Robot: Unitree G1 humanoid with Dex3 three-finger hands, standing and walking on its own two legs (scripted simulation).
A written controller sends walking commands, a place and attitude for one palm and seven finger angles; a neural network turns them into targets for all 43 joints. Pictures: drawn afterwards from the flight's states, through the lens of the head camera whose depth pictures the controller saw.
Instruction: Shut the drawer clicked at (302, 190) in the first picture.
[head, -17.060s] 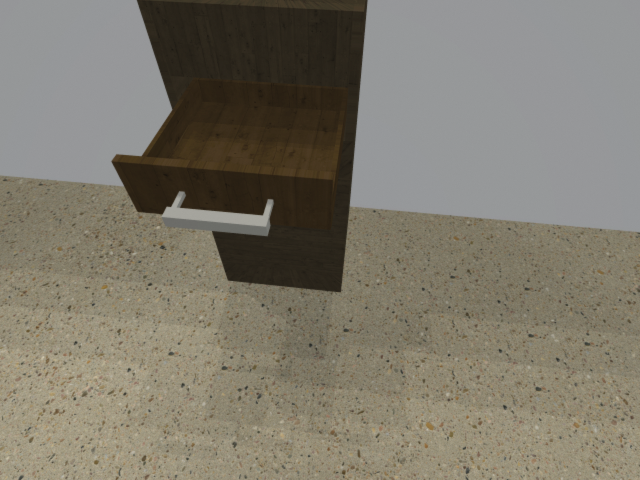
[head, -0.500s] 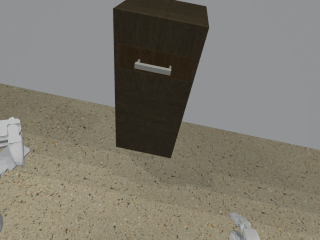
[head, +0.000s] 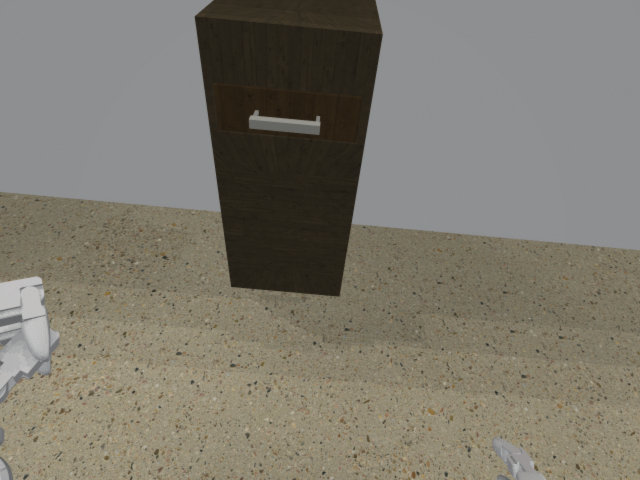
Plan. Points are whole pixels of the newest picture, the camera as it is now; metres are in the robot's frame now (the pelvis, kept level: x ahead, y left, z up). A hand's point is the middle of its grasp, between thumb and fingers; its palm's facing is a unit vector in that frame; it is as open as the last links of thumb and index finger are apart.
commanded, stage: stop stepping back and stand still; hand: left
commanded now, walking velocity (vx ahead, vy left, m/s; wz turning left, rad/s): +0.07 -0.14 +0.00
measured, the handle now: (286, 120) +0.97 +0.12 +0.01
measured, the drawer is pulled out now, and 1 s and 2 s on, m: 0.00 0.00 0.00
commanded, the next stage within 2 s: let the arm hang, fingers relaxed in 0.58 s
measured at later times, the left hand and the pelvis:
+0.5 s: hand (72, 326) +0.21 +0.24 +0.17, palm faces +0.38 -0.80 -0.46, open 3.2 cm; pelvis +0.02 +0.00 +0.02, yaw +2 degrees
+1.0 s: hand out of the picture +0.03 +0.20 -0.14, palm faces +0.04 -0.97 -0.23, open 3.2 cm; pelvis -0.01 +0.00 +0.02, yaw +3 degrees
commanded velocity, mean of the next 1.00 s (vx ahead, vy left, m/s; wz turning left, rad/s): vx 0.00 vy -0.01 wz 0.00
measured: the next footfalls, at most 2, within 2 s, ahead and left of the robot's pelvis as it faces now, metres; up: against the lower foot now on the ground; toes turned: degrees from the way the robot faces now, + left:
none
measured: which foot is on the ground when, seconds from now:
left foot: down 0.00-1.00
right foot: down 0.00-1.00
